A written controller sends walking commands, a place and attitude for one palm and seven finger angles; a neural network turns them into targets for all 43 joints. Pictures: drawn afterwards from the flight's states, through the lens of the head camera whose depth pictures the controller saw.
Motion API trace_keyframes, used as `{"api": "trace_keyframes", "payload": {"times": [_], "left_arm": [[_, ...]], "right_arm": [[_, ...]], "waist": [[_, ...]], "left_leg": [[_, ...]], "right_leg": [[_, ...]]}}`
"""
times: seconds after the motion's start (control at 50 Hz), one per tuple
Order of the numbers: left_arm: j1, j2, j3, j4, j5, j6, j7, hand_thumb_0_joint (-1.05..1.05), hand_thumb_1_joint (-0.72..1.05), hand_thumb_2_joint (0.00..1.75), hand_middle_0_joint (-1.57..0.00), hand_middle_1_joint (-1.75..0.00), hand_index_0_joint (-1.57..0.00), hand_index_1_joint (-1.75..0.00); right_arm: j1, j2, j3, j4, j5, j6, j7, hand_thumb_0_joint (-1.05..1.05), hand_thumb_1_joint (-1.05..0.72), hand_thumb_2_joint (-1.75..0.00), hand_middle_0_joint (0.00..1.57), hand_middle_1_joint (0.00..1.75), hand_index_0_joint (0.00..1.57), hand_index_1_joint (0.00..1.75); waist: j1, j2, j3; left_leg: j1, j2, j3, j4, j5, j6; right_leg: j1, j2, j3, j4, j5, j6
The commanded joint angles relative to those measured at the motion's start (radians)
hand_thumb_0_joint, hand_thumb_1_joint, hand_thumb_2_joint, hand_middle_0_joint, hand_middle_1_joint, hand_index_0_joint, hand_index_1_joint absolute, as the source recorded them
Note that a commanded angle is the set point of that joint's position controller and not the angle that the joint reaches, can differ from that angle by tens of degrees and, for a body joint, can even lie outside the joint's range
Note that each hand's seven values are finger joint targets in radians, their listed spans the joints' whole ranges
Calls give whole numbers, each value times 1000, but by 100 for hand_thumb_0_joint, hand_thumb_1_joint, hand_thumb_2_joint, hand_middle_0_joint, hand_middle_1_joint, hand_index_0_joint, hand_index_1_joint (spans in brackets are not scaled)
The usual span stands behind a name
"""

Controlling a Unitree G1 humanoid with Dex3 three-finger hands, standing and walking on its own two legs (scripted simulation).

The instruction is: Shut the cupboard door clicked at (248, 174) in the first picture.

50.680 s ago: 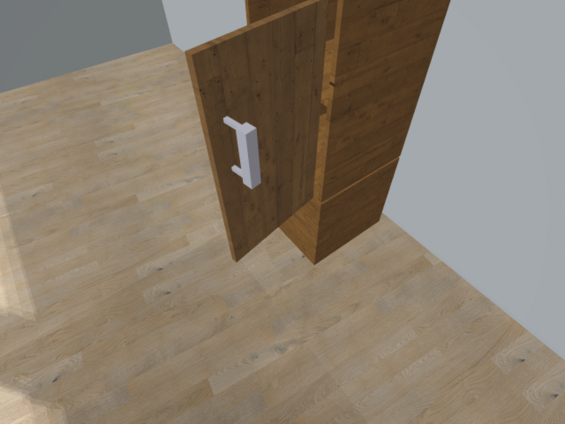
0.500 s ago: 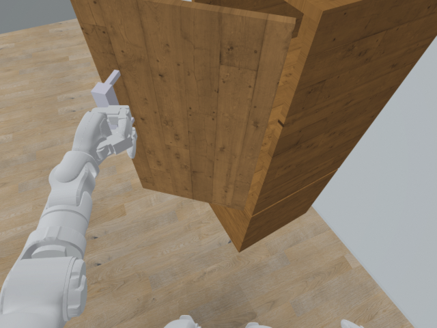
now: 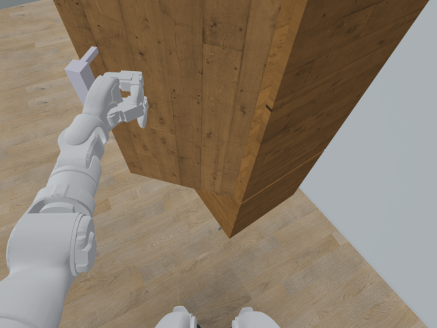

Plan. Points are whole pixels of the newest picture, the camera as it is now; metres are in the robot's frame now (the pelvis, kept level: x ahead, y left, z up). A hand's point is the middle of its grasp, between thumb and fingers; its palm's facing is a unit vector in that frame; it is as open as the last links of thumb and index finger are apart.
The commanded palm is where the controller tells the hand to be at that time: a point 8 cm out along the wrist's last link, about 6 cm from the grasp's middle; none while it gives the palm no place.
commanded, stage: push the door shut along its arc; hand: left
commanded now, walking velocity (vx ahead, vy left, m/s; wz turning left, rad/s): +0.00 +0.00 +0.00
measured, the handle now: (97, 88) +0.54 +0.20 +0.10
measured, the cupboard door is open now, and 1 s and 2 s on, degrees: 41 22 22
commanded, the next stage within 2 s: pull the fist back off the door in 0.56 s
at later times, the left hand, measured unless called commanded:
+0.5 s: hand (160, 88) +0.53 +0.08 +0.11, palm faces -0.39 -0.92 -0.02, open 3.1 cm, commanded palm +0.54 +0.11 +0.10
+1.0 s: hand (181, 90) +0.55 +0.04 +0.08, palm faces +0.02 -1.00 -0.05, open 3.1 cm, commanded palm +0.51 +0.10 +0.10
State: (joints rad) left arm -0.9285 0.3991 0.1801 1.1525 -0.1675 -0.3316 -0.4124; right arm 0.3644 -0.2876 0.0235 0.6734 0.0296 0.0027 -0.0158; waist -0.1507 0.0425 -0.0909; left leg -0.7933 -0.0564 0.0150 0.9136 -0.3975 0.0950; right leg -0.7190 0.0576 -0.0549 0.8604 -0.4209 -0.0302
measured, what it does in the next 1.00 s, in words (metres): stands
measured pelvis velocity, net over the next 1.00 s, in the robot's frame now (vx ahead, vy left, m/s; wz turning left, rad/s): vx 0.02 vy -0.04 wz -0.02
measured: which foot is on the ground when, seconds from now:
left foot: down 0.00-1.00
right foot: down 0.00-1.00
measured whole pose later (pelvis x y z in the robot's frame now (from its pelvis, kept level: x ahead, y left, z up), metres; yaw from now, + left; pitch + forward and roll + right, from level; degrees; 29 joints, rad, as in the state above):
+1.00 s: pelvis +0.02 -0.04 -0.01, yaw -1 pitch +22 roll -2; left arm -1.00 0.28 0.28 1.17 0.01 -0.33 0.08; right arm 0.42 -0.23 0.01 0.67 -0.04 0.01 0.09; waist -0.17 0.07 -0.14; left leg -0.90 -0.02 0.01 0.98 -0.46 0.05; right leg -0.84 0.10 -0.06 0.93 -0.47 -0.08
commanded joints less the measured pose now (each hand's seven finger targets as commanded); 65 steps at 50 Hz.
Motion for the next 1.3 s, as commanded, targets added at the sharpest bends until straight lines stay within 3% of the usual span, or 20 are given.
{"api": "trace_keyframes", "payload": {"times": [0.0,0.08,0.16,0.26,0.34,0.36,0.52,0.64,0.66,0.68,0.72,0.78,0.82,0.86,0.94,1.04,1.14,1.18,1.2,1.28], "left_arm": [[-563,169,29,-161,-23,-46,-10,0,90,90,-130,-150,-130,-150],[-593,286,105,-134,-5,-35,-12,0,90,90,-130,-150,-130,-150],[-638,252,64,-148,3,-38,-33,0,90,90,-130,-150,-130,-150],[-707,232,29,-110,3,-4,-59,0,90,90,-130,-150,-130,-150],[-751,285,55,-75,2,19,-79,0,90,90,-130,-150,-130,-150],[-771,248,21,-77,3,25,-84,0,90,90,-130,-150,-130,-150],[-816,221,1,-111,-6,41,-105,0,90,90,-130,-150,-130,-150],[-877,216,-8,-83,1,68,-104,0,90,90,-130,-150,-130,-150],[-848,270,231,-56,-64,96,99,0,90,90,-130,-150,-130,-150],[-780,205,173,-30,-32,108,195,0,90,90,-130,-150,-130,-150],[-718,134,178,-60,-13,95,311,0,90,90,-130,-150,-130,-150],[-667,58,136,-219,100,-9,513,0,90,90,-130,-150,-130,-150],[-667,12,62,-264,178,-79,557,0,90,90,-130,-150,-130,-150],[-652,49,60,-269,205,-105,544,0,90,90,-130,-150,-130,-150],[-641,156,152,-207,158,-71,492,0,90,90,-130,-150,-130,-150],[-449,193,238,-268,115,-113,490,0,90,90,-130,-150,-130,-150],[-163,45,118,-193,139,-113,439,0,90,90,-130,-150,-130,-150],[-112,-4,88,-221,105,-80,407,0,90,90,-130,-150,-130,-150],[-99,-53,52,-247,81,-67,391,0,90,90,-130,-150,-130,-150],[-225,-49,44,-406,17,-83,380,0,90,90,-130,-150,-130,-150]], "right_arm": [[112,-189,-63,-66,0,-29,-19,0,-90,-90,20,30,20,30],[126,-197,-58,-66,-5,-25,-23,0,-90,-90,20,30,20,30],[131,-189,-58,-58,-9,-27,-23,0,-90,-90,20,30,20,30],[146,-194,-59,-34,-8,-28,-28,0,-90,-90,20,30,20,30],[156,-199,-55,-20,-6,-34,-39,0,-90,-90,20,30,20,30],[153,-194,-52,-15,-10,-36,-38,0,-90,-90,20,30,20,30],[144,-192,-54,3,-16,-57,-38,0,-90,-90,20,30,20,30],[149,-195,-55,27,-17,-65,-46,0,-90,-90,20,30,20,30],[199,-151,-44,-4,-18,-72,-22,0,-90,-90,20,30,20,30],[207,-150,-44,-17,-25,-72,1,0,-90,-90,20,30,20,30],[226,-140,-55,-28,-44,-68,29,0,-90,-90,20,30,20,30],[240,-124,-69,-46,-86,-62,82,0,-90,-90,20,30,20,30],[250,-126,-82,-38,-97,-53,107,0,-90,-90,20,30,20,30],[257,-139,-93,-37,-90,-33,112,0,-90,-90,20,30,20,30],[247,-143,-87,-49,-63,0,87,0,-90,-90,20,30,20,30],[212,-119,-72,-85,-55,-5,72,0,-90,-90,20,30,20,30],[189,-116,-79,-113,-48,7,89,0,-90,-90,20,30,20,30],[174,-122,-86,-129,-34,18,89,0,-90,-90,20,30,20,30],[164,-119,-88,-138,-26,20,87,0,-90,-90,20,30,20,30],[112,-115,-88,-130,-14,11,66,0,-90,-90,20,30,20,30]], "waist": [[-58,25,-395],[-56,19,-419],[-70,92,-475],[-103,62,-462],[-113,55,-473],[-118,65,-471],[-116,120,-547],[-144,70,-517],[-78,112,-530],[-84,87,-544],[-77,64,-572],[-47,120,-633],[-66,114,-633],[-71,76,-642],[-48,-3,-598],[26,-6,-564],[32,-88,-389],[34,-120,-371],[32,-93,-370],[22,-80,-346]], "left_leg": [[460,76,-177,-85,320,-70],[375,68,-149,-61,295,-58],[414,70,-145,-24,344,-58],[370,66,-133,6,329,-44],[312,63,-120,31,329,-37],[312,60,-119,32,326,-36],[363,57,-116,70,396,-35],[301,57,-105,94,377,-26],[232,72,-112,79,381,-44],[224,71,-112,60,387,-53],[251,71,-113,61,454,-59],[317,74,-103,80,541,-69],[365,75,-109,83,572,-70],[361,68,-99,62,521,-63],[262,44,-65,0,410,-50],[248,34,-31,-43,422,-48],[184,28,-7,-75,343,-43],[204,26,-1,-92,313,-42],[233,23,4,-98,324,-42],[269,25,-7,-109,246,-40]], "right_leg": [[-105,-6,24,-83,217,-12],[-52,-6,44,-77,239,-10],[-87,-2,45,-60,265,-9],[-103,5,51,-60,273,-3],[-84,4,62,-49,297,0],[-88,4,56,-46,292,-1],[-117,12,51,-20,332,-5],[-127,10,54,-10,340,6],[-72,-3,68,-22,357,-3],[-39,-5,67,-15,375,5],[-33,-5,55,5,428,12],[-57,0,44,28,466,14],[-80,9,41,26,467,16],[-10,9,53,4,481,17],[172,4,89,-50,544,26],[302,-3,104,-69,648,28],[302,-17,114,-97,694,61],[308,-21,118,-125,678,72],[309,-21,115,-134,673,69],[277,-26,132,-177,541,66]]}}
